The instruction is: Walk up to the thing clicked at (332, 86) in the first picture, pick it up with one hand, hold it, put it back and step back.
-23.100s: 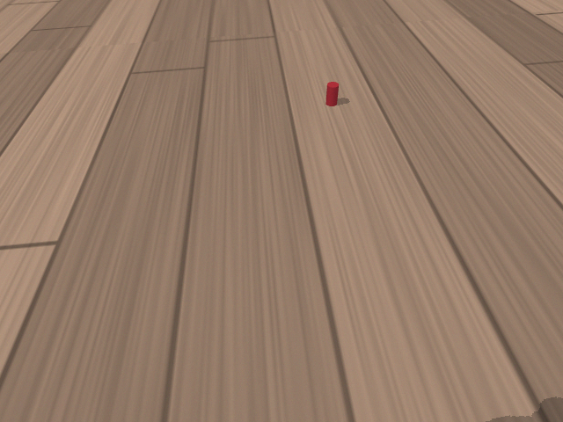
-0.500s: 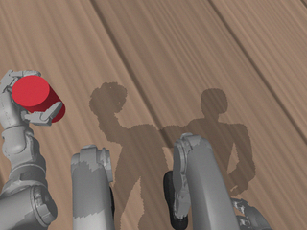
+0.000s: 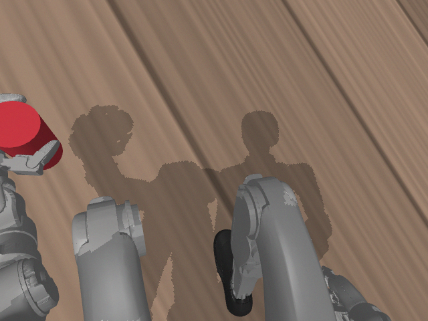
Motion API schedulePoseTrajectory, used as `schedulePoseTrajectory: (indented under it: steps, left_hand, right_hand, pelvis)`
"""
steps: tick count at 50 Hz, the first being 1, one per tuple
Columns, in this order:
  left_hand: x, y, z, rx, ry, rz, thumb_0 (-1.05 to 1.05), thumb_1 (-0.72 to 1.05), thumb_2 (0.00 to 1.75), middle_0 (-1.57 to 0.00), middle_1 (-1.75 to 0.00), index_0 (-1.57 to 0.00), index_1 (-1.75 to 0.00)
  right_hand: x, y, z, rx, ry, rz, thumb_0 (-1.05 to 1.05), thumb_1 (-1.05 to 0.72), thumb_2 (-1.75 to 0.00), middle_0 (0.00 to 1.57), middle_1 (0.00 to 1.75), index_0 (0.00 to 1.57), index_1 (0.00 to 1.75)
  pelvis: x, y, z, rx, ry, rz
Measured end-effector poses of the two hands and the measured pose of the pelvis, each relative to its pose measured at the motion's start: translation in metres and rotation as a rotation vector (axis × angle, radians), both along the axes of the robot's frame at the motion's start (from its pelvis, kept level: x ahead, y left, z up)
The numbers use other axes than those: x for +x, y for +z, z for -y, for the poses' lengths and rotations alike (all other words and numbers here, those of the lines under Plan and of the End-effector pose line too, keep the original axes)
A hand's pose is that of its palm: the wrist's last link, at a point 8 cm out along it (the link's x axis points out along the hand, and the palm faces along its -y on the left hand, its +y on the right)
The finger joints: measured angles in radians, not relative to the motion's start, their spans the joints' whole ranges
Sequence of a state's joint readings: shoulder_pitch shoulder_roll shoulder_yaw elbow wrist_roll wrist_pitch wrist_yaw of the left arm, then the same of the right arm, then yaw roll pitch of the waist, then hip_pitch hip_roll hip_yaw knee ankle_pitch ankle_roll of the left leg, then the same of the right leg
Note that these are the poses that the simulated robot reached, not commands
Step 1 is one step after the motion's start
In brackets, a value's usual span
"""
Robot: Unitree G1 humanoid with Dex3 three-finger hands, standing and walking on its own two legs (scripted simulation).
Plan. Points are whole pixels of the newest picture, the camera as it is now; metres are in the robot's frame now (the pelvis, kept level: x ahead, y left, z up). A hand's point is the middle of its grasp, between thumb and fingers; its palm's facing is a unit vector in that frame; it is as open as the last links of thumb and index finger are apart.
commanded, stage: crouch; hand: left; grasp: from the side
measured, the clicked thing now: (28, 139) +0.44 +0.29 -0.12
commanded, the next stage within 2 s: lower in 0.08 s
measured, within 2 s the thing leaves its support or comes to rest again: rests again in 1.16 s
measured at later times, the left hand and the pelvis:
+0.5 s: hand (38, 145) +0.44 +0.28 -0.16, palm faces +0.32 -0.95 -0.01, open 10.1 cm; pelvis +0.00 +0.01 -0.02, yaw -3 degrees
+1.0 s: hand (48, 147) +0.45 +0.28 -0.20, palm faces +0.35 -0.94 -0.01, open 10.1 cm; pelvis -0.01 +0.01 -0.02, yaw -6 degrees
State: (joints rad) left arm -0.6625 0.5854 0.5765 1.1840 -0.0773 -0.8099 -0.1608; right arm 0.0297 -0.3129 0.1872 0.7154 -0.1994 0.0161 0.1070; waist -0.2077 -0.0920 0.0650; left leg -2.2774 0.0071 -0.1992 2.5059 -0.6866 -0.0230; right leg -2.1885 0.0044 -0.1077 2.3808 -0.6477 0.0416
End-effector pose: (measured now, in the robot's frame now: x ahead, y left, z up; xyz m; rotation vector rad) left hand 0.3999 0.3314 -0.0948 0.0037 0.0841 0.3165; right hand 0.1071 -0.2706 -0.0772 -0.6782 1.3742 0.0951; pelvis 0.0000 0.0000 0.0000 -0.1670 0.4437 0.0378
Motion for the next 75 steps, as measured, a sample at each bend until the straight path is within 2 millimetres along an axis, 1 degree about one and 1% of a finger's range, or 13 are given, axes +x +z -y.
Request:
schedulePoseTrajectory:
  steps: [14,19,25,33,46,57,69,75]
  left_hand:
    - [0.004,-0.024,0.0,-0.006,0.009,0.0,-0.03,-0.4,1.08,-0.68,-0.98,-0.72,-0.99]
    - [0.004,-0.041,0.0,-0.024,0.032,-0.019,-0.03,-0.4,1.08,-0.68,-0.98,-0.73,-0.99]
    - [0.004,-0.062,0.003,-0.02,0.013,-0.033,-0.03,-0.4,1.09,-0.69,-0.98,-0.73,-0.98]
    - [0.006,-0.08,0.004,-0.022,0.032,-0.028,-0.03,-0.4,1.09,-0.69,-0.97,-0.73,-0.98]
    - [0.012,-0.097,0.007,-0.015,0.04,-0.033,-0.03,-0.4,1.09,-0.69,-0.97,-0.73,-0.98]
    - [0.01,-0.112,0.011,-0.019,0.054,-0.033,-0.03,-0.4,1.09,-0.69,-0.97,-0.73,-0.98]
    - [0.01,-0.12,0.01,-0.016,0.055,-0.03,-0.03,-0.4,1.09,-0.69,-0.97,-0.73,-0.98]
    - [0.009,-0.121,0.011,-0.015,0.057,-0.022,-0.03,-0.4,1.08,-0.69,-0.98,-0.73,-0.98]
  right_hand:
    - [0.002,0.003,-0.002,-0.033,0.061,-0.023,0.0,-0.92,-0.91,0.2,0.3,0.21,0.3]
    - [0.004,0.005,-0.003,-0.049,0.096,-0.032,0.0,-0.93,-0.91,0.2,0.3,0.21,0.3]
    - [0.004,0.01,-0.006,-0.077,0.146,-0.055,0.0,-0.92,-0.91,0.2,0.3,0.21,0.3]
    - [0.004,0.016,-0.008,-0.115,0.209,-0.083,0.0,-0.93,-0.91,0.2,0.3,0.21,0.3]
    - [0.005,0.023,-0.015,-0.151,0.284,-0.1,0.0,-0.92,-0.91,0.2,0.3,0.21,0.3]
    - [0.004,0.029,-0.021,-0.182,0.328,-0.113,0.0,-0.92,-0.91,0.21,0.3,0.21,0.3]
    - [0.003,0.036,-0.025,-0.206,0.359,-0.132,0.0,-0.91,-0.91,0.21,0.3,0.21,0.3]
    - [0.005,0.038,-0.027,-0.212,0.375,-0.126,0.0,-0.91,-0.91,0.21,0.3,0.21,0.3]
  pelvis:
    - [-0.001,-0.007,-0.003,-0.026,-0.012,0.036]
    - [-0.002,-0.011,-0.005,-0.039,-0.02,0.057]
    - [-0.003,-0.015,-0.007,-0.055,-0.028,0.085]
    - [-0.005,-0.019,-0.009,-0.078,-0.038,0.12]
    - [-0.009,-0.022,-0.013,-0.112,-0.055,0.164]
    - [-0.012,-0.024,-0.017,-0.137,-0.069,0.196]
    - [-0.013,-0.025,-0.02,-0.157,-0.077,0.216]
    - [-0.014,-0.025,-0.02,-0.163,-0.082,0.223]
